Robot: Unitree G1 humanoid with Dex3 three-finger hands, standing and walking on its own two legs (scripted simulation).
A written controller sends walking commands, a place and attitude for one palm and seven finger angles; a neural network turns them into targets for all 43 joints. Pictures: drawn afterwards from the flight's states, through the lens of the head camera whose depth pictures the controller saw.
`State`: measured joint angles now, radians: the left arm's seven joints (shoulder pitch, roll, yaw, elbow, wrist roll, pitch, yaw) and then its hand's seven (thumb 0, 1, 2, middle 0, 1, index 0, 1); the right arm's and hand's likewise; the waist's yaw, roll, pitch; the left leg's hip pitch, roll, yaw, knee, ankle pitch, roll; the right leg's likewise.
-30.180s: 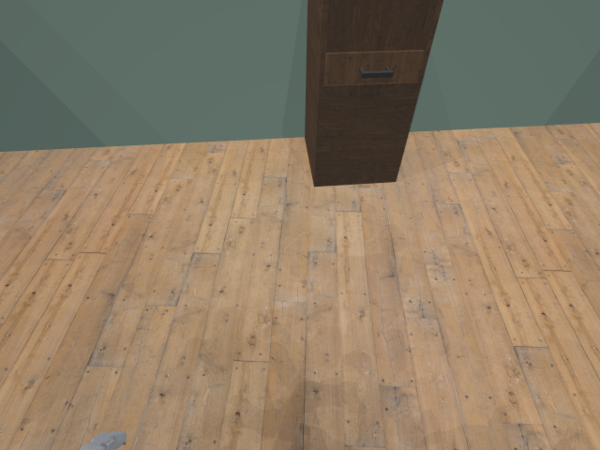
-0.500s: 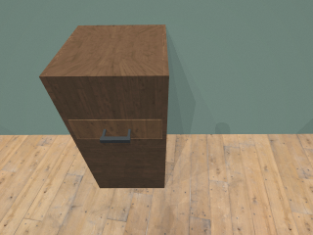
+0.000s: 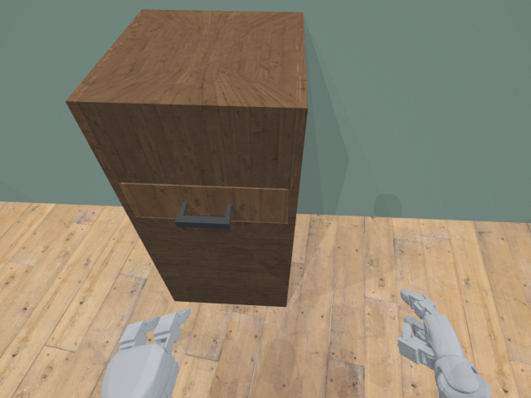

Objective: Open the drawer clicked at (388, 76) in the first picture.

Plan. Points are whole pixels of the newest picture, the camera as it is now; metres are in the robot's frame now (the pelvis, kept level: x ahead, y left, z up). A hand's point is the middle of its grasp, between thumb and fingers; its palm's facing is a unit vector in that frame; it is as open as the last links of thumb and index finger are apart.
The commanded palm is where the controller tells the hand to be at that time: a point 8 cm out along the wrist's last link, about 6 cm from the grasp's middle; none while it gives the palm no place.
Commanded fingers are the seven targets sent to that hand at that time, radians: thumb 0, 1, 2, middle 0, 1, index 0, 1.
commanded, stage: raise the hand with hooked fingers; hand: left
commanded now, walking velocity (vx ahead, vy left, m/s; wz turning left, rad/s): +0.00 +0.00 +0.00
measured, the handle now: (204, 214) +0.51 +0.22 -0.13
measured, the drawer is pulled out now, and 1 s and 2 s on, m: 0.00 0.00 0.00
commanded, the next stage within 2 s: move the hooked fingers above the handle in 1.46 s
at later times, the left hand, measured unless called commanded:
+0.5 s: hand (128, 302) +0.23 +0.24 +0.01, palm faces -0.01 -0.11 -0.99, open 11.6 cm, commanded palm +0.21 +0.24 +0.08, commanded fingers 0.00 -0.22 0.42 -0.28 -1.02 -0.28 -1.02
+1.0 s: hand (107, 233) +0.30 +0.28 +0.09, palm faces +0.08 -0.08 -0.99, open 13.7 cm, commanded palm +0.27 +0.28 +0.15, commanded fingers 0.00 -0.50 0.30 -0.30 -1.20 -0.30 -1.20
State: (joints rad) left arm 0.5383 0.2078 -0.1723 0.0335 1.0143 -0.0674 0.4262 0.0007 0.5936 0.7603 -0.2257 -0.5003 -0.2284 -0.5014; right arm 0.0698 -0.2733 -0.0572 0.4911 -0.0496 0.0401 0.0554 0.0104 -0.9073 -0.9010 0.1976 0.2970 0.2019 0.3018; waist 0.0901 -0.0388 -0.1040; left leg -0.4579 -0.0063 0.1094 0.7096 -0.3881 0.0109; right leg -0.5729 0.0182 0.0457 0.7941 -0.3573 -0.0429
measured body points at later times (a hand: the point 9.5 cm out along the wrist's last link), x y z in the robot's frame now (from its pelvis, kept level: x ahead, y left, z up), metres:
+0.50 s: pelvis +0.02 +0.01 +0.00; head +0.06 -0.01 +0.45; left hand +0.23 +0.25 +0.07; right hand +0.20 -0.19 -0.11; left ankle -0.02 +0.12 -0.71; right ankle +0.02 -0.09 -0.71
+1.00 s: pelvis +0.01 +0.02 +0.02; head +0.02 -0.01 +0.47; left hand +0.29 +0.28 +0.15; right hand +0.24 -0.17 -0.07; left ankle -0.02 +0.12 -0.71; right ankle +0.02 -0.09 -0.71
